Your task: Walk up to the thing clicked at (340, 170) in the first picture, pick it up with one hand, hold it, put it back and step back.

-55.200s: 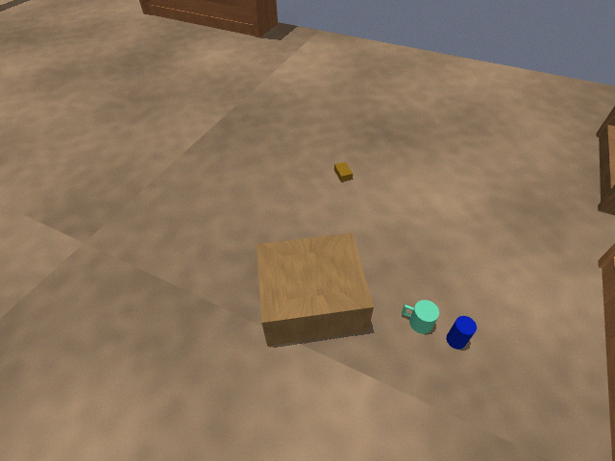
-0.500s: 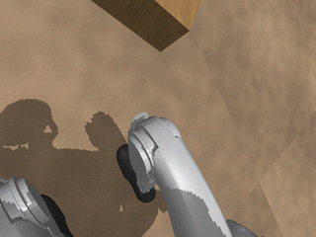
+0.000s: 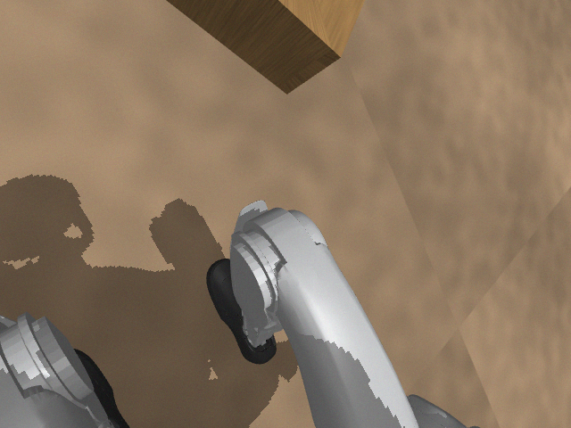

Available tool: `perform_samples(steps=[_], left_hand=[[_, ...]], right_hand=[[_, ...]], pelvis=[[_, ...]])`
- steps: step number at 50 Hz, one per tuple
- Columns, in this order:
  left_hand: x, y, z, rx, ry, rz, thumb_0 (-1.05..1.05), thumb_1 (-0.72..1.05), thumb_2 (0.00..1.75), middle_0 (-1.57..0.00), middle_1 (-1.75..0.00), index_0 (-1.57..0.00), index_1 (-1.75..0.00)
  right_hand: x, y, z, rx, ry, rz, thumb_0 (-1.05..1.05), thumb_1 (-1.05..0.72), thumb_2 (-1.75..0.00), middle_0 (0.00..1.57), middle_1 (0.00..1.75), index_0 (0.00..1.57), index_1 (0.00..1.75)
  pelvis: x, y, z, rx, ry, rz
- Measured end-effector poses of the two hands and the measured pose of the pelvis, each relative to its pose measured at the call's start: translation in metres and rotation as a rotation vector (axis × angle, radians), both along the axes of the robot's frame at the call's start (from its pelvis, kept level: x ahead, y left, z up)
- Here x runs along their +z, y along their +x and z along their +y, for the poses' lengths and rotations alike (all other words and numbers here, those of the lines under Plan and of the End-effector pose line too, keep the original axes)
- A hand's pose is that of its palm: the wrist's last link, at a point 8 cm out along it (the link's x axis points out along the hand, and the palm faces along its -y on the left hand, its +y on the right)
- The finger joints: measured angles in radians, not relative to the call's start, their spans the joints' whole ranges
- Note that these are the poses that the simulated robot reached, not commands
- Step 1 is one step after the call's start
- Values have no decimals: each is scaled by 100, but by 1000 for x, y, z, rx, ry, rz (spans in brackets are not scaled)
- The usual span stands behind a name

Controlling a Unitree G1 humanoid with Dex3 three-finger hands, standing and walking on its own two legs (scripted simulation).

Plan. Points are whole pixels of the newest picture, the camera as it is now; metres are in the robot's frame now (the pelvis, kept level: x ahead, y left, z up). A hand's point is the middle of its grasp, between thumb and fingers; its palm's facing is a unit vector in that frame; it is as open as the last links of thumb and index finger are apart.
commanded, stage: open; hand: left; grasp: from above
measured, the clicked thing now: out of the picture +0.43 +0.34 -0.31
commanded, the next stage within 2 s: withdraw in 0.40 s
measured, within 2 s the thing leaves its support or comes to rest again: neither
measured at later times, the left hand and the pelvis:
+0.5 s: hand out of the picture +0.42 +0.33 -0.27, palm faces -0.16 -0.41 -0.90, open 12.5 cm; pelvis +0.00 +0.00 +0.00, yaw +0 degrees
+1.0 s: hand out of the picture +0.43 +0.37 -0.14, palm faces -0.24 -0.28 -0.93, open 13.0 cm; pelvis +0.01 +0.00 +0.02, yaw +3 degrees
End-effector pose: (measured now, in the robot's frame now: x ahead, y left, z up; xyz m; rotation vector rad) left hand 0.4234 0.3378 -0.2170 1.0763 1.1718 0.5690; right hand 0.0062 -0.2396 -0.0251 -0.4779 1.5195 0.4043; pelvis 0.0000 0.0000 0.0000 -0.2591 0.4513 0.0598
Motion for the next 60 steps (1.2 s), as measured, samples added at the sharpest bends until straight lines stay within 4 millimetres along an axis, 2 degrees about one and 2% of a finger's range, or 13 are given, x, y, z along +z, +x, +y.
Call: perform_samples(steps=[15,26,35,39,44,52,56,60], left_hand=[[2,-1,0,8,10,2,0,-35,98,-24,-97,-23,-98],[2,-1,1,4,10,-1,0,-34,101,-24,-100,-23,-102],[6,3,4,-14,3,-18,0,-34,93,-22,-94,-22,-94],[25,17,14,-59,18,-85,0,-33,88,-23,-90,-24,-89],[77,29,23,-229,75,-120,0,-33,85,-25,-85,-25,-85],[147,5,27,-417,60,-26,0,-32,83,-25,-84,-26,-83],[164,-6,24,-531,23,43,0,-31,82,-26,-83,-27,-83],[168,-11,19,-636,-21,85,0,-32,85,-24,-86,-25,-85]], right_hand=[[3,1,0,9,1,-7,0,-90,-89,19,30,20,30],[2,1,0,6,1,-8,0,-90,-89,19,30,20,30],[3,2,-1,6,-2,-2,0,-91,-89,19,30,20,30],[0,5,-3,-12,-5,-8,0,-90,-89,19,30,20,30],[-9,26,-7,-61,-8,-80,0,-91,-89,20,30,20,30],[-34,77,-10,-124,33,-248,0,-91,-89,20,30,20,30],[-39,100,-9,-123,40,-322,0,-91,-89,20,30,20,30],[-40,113,-10,-108,17,-351,0,-91,-89,20,30,20,30]], pelvis=[[2,-1,0,-2,-5,-2],[2,-1,0,-2,-4,-3],[4,-1,-1,-1,-2,5],[6,0,-1,2,6,25],[13,4,-2,6,14,81],[22,6,1,32,55,107],[27,0,-1,52,81,92],[31,-5,-5,69,103,82]])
